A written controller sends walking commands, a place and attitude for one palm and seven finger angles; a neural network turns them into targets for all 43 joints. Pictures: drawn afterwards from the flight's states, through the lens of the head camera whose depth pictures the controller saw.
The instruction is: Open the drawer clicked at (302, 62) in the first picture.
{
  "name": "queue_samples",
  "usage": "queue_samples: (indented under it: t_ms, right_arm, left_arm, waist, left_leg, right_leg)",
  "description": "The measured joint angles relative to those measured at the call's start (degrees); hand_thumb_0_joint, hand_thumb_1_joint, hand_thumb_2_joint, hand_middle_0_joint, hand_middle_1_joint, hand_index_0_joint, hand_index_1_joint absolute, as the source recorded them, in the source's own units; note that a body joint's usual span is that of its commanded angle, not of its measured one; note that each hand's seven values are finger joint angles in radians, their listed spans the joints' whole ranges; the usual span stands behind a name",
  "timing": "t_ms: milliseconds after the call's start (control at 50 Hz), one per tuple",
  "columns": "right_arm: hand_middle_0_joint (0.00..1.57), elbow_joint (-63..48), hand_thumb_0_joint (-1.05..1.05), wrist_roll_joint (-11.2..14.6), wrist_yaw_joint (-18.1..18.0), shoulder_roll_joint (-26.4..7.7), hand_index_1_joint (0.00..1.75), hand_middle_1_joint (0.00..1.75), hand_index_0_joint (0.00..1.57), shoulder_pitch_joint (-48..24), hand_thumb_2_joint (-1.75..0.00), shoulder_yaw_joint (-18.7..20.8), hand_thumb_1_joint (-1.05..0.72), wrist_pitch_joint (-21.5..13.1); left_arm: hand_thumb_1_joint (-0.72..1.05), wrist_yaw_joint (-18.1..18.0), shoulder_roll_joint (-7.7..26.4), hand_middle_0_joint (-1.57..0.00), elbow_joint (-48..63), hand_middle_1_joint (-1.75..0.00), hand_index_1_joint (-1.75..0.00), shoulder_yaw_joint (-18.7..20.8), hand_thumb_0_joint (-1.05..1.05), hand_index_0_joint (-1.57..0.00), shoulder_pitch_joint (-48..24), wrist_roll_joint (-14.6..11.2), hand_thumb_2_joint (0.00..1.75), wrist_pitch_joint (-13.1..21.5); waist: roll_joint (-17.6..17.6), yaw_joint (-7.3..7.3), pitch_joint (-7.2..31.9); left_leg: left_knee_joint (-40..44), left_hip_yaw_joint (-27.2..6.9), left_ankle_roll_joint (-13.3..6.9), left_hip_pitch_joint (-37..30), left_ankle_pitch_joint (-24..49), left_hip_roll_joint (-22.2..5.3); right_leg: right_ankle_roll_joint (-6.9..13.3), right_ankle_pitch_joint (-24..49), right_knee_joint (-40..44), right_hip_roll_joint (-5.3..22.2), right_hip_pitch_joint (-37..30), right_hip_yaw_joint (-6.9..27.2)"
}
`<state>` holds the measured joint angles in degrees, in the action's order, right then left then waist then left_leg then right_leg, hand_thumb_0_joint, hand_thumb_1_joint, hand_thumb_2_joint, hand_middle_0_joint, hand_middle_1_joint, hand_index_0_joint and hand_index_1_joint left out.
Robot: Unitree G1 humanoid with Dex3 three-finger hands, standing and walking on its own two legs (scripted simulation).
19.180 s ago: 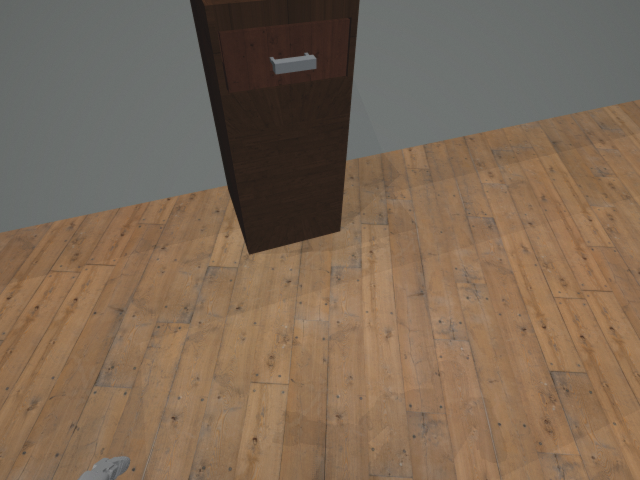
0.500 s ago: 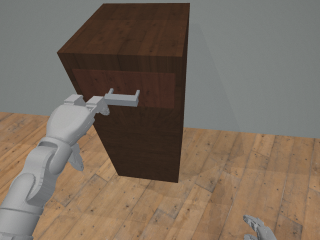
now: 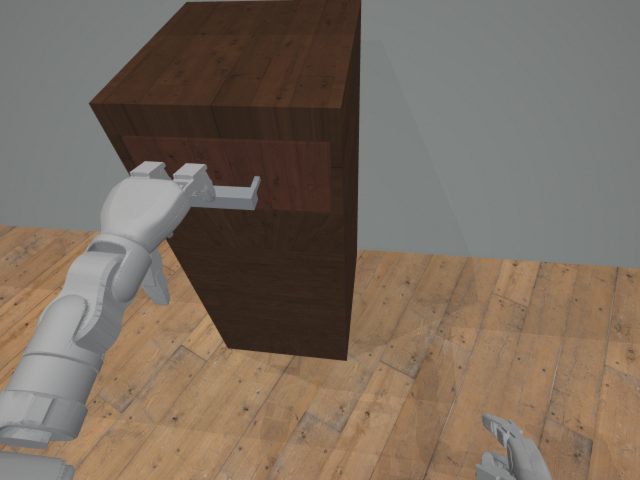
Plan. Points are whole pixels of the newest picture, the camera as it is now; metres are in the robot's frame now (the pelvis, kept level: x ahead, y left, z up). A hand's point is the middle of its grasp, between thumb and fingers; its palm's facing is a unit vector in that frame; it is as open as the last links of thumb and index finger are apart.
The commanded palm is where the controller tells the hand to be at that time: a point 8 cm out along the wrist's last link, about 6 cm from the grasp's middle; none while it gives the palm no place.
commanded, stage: move the hooked fingers above the handle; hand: left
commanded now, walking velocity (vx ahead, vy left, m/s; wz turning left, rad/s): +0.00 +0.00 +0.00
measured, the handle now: (226, 188) +0.56 +0.24 +0.01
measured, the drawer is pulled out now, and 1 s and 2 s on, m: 0.00 0.00 0.00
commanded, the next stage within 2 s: none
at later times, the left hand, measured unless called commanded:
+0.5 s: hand (183, 198) +0.44 +0.25 +0.11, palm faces +0.06 -0.01 -1.00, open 13.9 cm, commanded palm +0.41 +0.25 +0.15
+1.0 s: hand (199, 180) +0.50 +0.25 +0.09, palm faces -0.04 +0.04 -1.00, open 13.9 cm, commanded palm +0.49 +0.24 +0.13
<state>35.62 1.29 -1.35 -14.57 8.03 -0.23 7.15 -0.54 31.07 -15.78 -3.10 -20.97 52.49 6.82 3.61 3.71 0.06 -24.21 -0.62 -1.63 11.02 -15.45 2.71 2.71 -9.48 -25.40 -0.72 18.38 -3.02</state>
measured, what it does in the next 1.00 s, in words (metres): stands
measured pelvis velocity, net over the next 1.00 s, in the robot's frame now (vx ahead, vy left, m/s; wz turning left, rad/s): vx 0.02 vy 0.02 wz -0.03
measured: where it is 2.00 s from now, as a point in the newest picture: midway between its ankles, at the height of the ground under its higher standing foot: outside the picture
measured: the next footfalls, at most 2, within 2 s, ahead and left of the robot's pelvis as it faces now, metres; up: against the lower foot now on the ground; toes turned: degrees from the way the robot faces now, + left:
none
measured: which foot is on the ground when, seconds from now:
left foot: down 0.00-1.00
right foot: down 0.00-1.00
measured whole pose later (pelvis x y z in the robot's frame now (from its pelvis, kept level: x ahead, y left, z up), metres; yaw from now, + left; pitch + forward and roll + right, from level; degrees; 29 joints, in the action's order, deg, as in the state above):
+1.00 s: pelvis +0.02 +0.02 -0.01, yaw -2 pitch +14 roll +0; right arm 37.8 0.9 -0.6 -15.1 17.0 2.0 9.3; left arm -7.3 31.6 -54.6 -4.4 -50.0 59.8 2.6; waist 3.2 -2.4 4.8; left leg -33.2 1.4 -3.1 26.2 -20.5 3.0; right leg 1.3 -13.0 -33.1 -0.5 33.5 -1.2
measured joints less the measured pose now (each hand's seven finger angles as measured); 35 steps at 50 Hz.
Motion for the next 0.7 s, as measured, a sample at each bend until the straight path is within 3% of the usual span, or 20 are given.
queue_samples:
  t_ms: [140,260,380,440,500,600,700]
  right_arm:
    - [0.2,0.3,0.01,0.4,-0.2,-1.4,0.3,0.29,0.2,2.1,-0.9,0.6,-0.91,1.6]
    - [0.2,0.2,0.01,0.3,-1.0,-2.2,0.3,0.29,0.2,4.3,-0.9,1.9,-0.91,1.4]
    - [0.2,1.0,0.01,0.0,-1.3,-1.5,0.3,0.29,0.2,5.1,-0.9,2.7,-0.91,0.8]
    - [0.2,1.3,0.01,0.0,-0.9,-1.1,0.3,0.29,0.2,5.1,-0.9,2.7,-0.91,0.9]
    - [0.2,1.4,0.01,0.2,-0.4,-1.0,0.3,0.29,0.2,5.3,-0.9,2.5,-0.91,1.3]
    - [0.2,0.7,0.01,0.7,-0.3,-1.1,0.3,0.29,0.2,6.1,-0.9,2.1,-0.91,2.1]
    - [0.2,0.5,0.01,0.4,-1.0,-0.6,0.3,0.29,0.2,6.8,-0.9,2.3,-0.91,1.8]
  left_arm:
    - [-0.49,1.3,1.6,-0.32,-7.7,-1.2,-1.2,1.3,0.0,-0.31,-4.4,0.7,0.3,-3.2]
    - [-0.49,3.0,0.9,-0.32,-10.0,-1.2,-1.2,0.0,0.0,-0.31,-5.9,0.6,0.3,0.9]
    - [-0.49,-1.6,0.5,-0.32,-12.4,-1.2,-1.2,1.6,0.0,-0.32,-8.6,1.6,0.3,5.7]
    - [-0.49,-4.2,1.0,-0.32,-15.4,-1.2,-1.2,3.1,0.0,-0.32,-10.8,2.6,0.3,4.6]
    - [-0.49,-5.1,1.6,-0.32,-19.1,-1.2,-1.2,3.0,0.0,-0.32,-13.1,3.6,0.3,1.2]
    - [-0.49,-1.9,1.6,-0.32,-23.4,-1.2,-1.2,0.2,0.0,-0.31,-15.2,3.6,0.3,-1.9]
    - [-0.49,0.2,-0.4,-0.32,-23.6,-1.2,-1.2,-2.7,0.0,-0.31,-17.0,3.4,0.3,2.6]
  waist:
    - [0.0,-1.07,0.4]
    - [-0.3,-1.83,0.2]
    - [-1.1,-2.61,1.3]
    - [-1.3,-2.83,2.0]
    - [-1.0,-2.91,2.6]
    - [-0.4,-3.06,3.0]
    - [-1.1,-3.37,2.7]
  left_leg:
    - [-0.9,0.4,0.2,2.4,-0.5,-0.4]
    - [-2.8,0.3,0.1,4.5,-1.5,-0.4]
    - [-4.3,0.8,0.1,6.5,-2.5,-0.4]
    - [-4.6,1.4,0.0,7.4,-2.8,-0.4]
    - [-4.8,1.7,-0.2,8.1,-3.0,-0.4]
    - [-5.2,1.6,-0.6,8.8,-3.2,-0.1]
    - [-6.5,0.9,-1.0,9.6,-3.8,0.3]
  right_leg:
    - [0.3,-0.4,-1.0,-0.4,2.6,0.4]
    - [0.3,-1.2,-2.5,-0.4,4.5,0.1]
    - [0.2,-2.1,-4.1,-0.5,6.8,0.7]
    - [0.1,-2.3,-4.7,-0.6,7.9,1.2]
    - [-0.1,-2.3,-4.9,-0.5,8.7,1.5]
    - [-0.5,-2.5,-5.0,-0.3,9.2,1.4]
    - [-0.8,-3.1,-5.8,0.2,9.5,0.7]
